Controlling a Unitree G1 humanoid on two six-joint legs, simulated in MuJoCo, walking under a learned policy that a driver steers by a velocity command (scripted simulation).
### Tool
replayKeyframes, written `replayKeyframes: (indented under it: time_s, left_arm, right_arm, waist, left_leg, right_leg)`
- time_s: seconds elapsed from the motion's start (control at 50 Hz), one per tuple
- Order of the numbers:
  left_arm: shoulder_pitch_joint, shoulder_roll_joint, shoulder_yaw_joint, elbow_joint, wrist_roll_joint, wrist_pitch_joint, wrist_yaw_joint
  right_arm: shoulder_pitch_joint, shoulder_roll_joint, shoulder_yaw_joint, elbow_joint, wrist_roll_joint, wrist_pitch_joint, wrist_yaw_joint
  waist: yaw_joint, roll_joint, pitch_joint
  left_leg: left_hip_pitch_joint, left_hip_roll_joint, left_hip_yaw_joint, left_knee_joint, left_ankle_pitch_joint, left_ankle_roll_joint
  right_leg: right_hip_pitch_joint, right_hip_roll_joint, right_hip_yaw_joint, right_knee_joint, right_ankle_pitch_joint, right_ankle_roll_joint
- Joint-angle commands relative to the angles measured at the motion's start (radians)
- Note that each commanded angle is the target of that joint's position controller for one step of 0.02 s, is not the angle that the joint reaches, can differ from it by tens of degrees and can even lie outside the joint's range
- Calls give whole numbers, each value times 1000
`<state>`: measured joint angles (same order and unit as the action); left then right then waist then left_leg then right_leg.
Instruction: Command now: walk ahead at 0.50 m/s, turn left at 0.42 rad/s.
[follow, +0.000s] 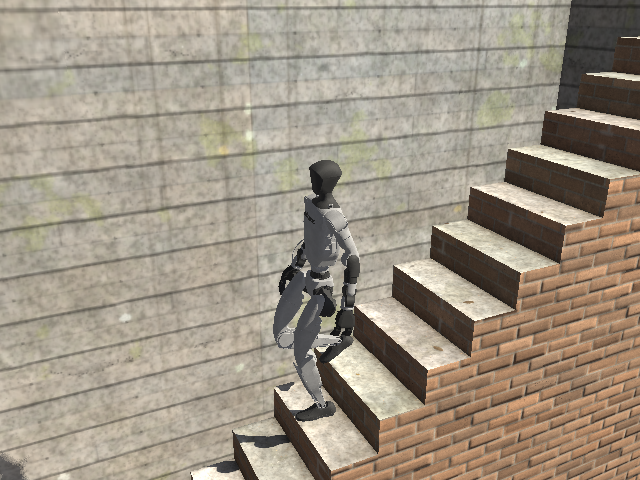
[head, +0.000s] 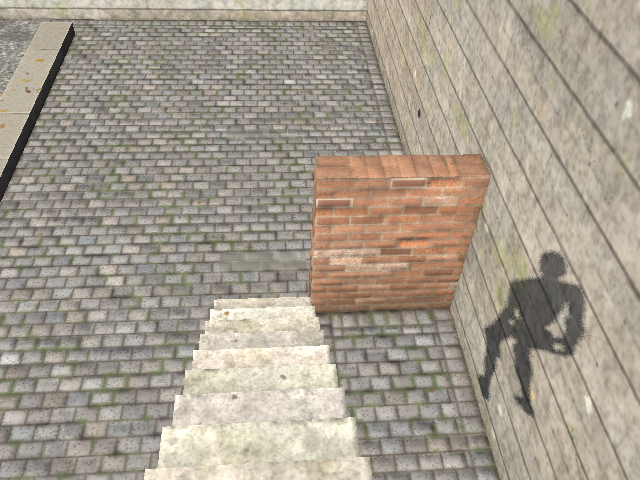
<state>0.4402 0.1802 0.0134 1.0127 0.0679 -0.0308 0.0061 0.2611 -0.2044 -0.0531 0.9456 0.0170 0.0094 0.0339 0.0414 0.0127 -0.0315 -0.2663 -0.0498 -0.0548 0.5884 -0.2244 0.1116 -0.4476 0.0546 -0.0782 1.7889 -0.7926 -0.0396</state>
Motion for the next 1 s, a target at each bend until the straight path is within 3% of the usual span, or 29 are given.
replayKeyframes:
  time_s: [0.02,0.04,0.06,0.08,0.14,0.16,0.2,0.24,0.28,0.32,0.34,0.38,0.42,0.46,0.48,0.5,0.52,0.54,0.58,0.6,0.64,0.7,0.72,0.74,0.78,0.84,0.9,0.94,1.0]
  left_arm:
    - [42,130,34,-50,29,23,-7]
    - [4,127,34,-56,43,39,-16]
    - [10,65,21,-94,16,50,-4]
    - [-87,78,12,-132,-12,73,5]
    - [32,62,13,-53,10,75,-10]
    - [28,67,13,-52,12,73,-11]
    - [-155,158,40,-110,20,58,-21]
    - [-237,141,35,-137,11,44,-17]
    - [-288,117,20,-186,2,33,-40]
    - [-220,91,15,-197,-26,25,-49]
    - [-168,104,21,-175,-38,9,-49]
    - [-138,128,32,-171,-63,-17,-37]
    - [133,188,65,-57,-78,-49,-43]
    - [279,181,57,-15,-50,-50,-61]
    - [288,216,49,1,-37,-45,-90]
    - [327,323,102,16,-37,-45,-103]
    - [306,264,98,30,-24,-51,-108]
    - [225,150,72,19,-16,-54,-98]
    - [132,117,44,25,-8,-63,-79]
    - [111,24,13,43,-13,-74,-83]
    - [59,9,-13,56,-32,-90,-72]
    - [146,121,4,118,-15,-104,-61]
    - [170,138,10,126,-18,-105,-63]
    - [161,118,3,123,-33,-96,-53]
    - [206,87,-3,124,-20,-97,-28]
    - [258,82,2,129,-11,-89,6]
    - [140,59,-7,86,-19,-69,8]
    - [140,61,-5,82,0,-56,15]
    - [125,86,17,72,5,-38,20]
  right_arm:
    - [353,-176,-30,77,12,14,-10]
    - [357,-165,-27,76,26,1,-28]
    - [292,-196,-30,70,0,-19,-45]
    - [210,-118,-3,53,-8,-14,-67]
    - [166,-185,-8,39,-40,-39,-69]
    - [159,-156,-1,33,-20,-45,-66]
    - [266,-127,6,83,-17,-63,-72]
    - [328,-143,-1,88,-27,-75,-83]
    - [270,-106,9,70,-34,-78,-100]
    - [179,-100,8,22,-59,-68,-101]
    - [165,-82,11,9,-45,-74,-96]
    - [266,-72,7,29,-61,-69,-83]
    - [317,-65,11,60,-83,-41,-99]
    - [328,-12,-8,41,-23,-44,-57]
    - [392,29,5,-35,70,-70,-55]
    - [368,-77,-6,-61,81,-81,-65]
    - [239,-101,-13,-53,34,-64,-73]
    - [83,-141,-26,-74,-12,-35,-68]
    - [-48,-110,-27,-129,-21,15,-56]
    - [-19,-53,-17,-128,-30,25,-46]
    - [33,29,8,-112,-23,45,-35]
    - [30,-7,-12,-79,-61,73,-47]
    - [2,-30,-19,-88,-50,77,-48]
    - [-63,-33,-13,-94,-30,75,-39]
    - [-202,-43,-23,-126,-8,42,-20]
    - [-354,-14,-6,-164,-31,16,-5]
    - [-321,-8,-7,-148,-15,12,21]
    - [-344,-27,-6,-160,5,-2,28]
    - [-258,-43,5,-111,-11,-18,8]
  waist:
    - [-46,31,60]
    - [-49,54,49]
    - [-2,111,12]
    - [27,55,82]
    - [62,100,37]
    - [73,74,51]
    - [-4,-18,99]
    - [-53,69,114]
    - [-38,48,146]
    - [-33,90,159]
    - [-54,120,160]
    - [-112,175,167]
    - [1,55,126]
    - [24,-74,-3]
    - [-81,-201,-77]
    - [-31,-218,-180]
    - [19,-177,-113]
    - [39,-105,25]
    - [2,-74,238]
    - [-46,-11,264]
    - [-103,-53,263]
    - [-77,-138,240]
    - [-61,-164,240]
    - [-42,-165,253]
    - [1,-109,274]
    - [64,-76,272]
    - [54,-120,241]
    - [81,-110,236]
    - [73,-93,180]
  left_leg:
    - [412,307,-383,90,863,222]
    - [366,296,-433,115,917,224]
    - [219,356,-555,47,568,259]
    - [-48,285,-493,-41,480,199]
    - [-295,190,-441,25,447,163]
    - [-315,169,-425,42,412,163]
    - [-66,114,-456,207,124,149]
    - [34,108,-533,241,126,171]
    - [-200,49,-498,251,-144,168]
    - [-413,-29,-352,280,-268,139]
    - [-467,-42,-337,310,-225,124]
    - [-335,-33,-370,393,-134,139]
    - [-237,-98,-287,806,-159,129]
    - [-606,-231,-94,1610,-673,79]
    - [-836,-120,-63,1788,-657,61]
    - [-933,-39,12,1686,-449,20]
    - [-923,-3,0,1684,-283,8]
    - [-908,14,-22,1644,-179,6]
    - [-921,62,-60,1544,-113,-21]
    - [-940,70,-114,1371,94,-23]
    - [-748,45,-93,1095,302,-64]
    - [-677,30,-39,977,379,-77]
    - [-715,31,-48,939,354,-72]
    - [-752,35,-50,850,354,-70]
    - [-855,38,-116,528,535,-63]
    - [-789,44,-67,254,619,-81]
    - [-429,73,-7,133,777,-59]
    - [-353,105,3,7,776,-34]
    - [-146,160,17,-120,867,-12]
  right_leg:
    - [-627,-76,54,1,63,25]
    - [-659,-73,49,73,-15,27]
    - [-616,-112,172,-181,369,59]
    - [-479,-106,140,-355,509,104]
    - [-123,-55,58,-349,674,88]
    - [-117,-48,62,-359,692,75]
    - [-416,-71,160,-552,935,53]
    - [-517,-56,175,-607,880,59]
    - [-288,-28,160,-837,1103,79]
    - [40,3,95,-1091,1087,91]
    - [168,13,53,-1120,1108,82]
    - [178,-12,62,-1282,901,50]
    - [308,-128,151,-1621,989,21]
    - [659,-251,163,-1267,1227,22]
    - [818,-400,287,-950,1893,90]
    - [864,-518,425,-1119,1412,-39]
    - [651,-531,515,-1320,821,-155]
    - [462,-485,538,-1442,515,-124]
    - [173,-495,488,-1432,644,-113]
    - [109,-406,375,-1342,526,-38]
    - [-137,-333,264,-1431,373,14]
    - [-58,-344,282,-1456,557,-51]
    - [39,-364,282,-1463,566,-74]
    - [99,-358,252,-1434,506,-88]
    - [287,-352,251,-1397,317,-91]
    - [367,-363,186,-1382,307,-59]
    - [174,-331,54,-1278,322,-37]
    - [204,-329,18,-1173,368,-21]
    - [236,-304,-8,-960,416,1]
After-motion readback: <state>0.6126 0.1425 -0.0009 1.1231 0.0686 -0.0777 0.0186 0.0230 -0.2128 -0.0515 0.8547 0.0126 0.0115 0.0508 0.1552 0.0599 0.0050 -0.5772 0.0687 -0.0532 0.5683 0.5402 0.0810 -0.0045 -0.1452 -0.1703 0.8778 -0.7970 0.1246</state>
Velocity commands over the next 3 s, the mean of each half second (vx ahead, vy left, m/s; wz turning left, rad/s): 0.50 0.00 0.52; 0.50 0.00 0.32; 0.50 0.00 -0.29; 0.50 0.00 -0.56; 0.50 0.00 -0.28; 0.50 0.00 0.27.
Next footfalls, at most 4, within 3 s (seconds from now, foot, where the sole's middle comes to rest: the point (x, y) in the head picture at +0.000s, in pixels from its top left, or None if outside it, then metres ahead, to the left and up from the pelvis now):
0.46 right None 0.31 -0.10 -0.97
1.08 left None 0.49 0.32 -1.17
1.70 right None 0.75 0.20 -1.36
2.18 left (225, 450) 1.00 0.34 -1.56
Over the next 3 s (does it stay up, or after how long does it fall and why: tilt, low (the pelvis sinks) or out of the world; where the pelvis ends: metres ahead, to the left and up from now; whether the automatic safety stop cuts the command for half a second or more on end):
stays up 1.22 0.09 -1.00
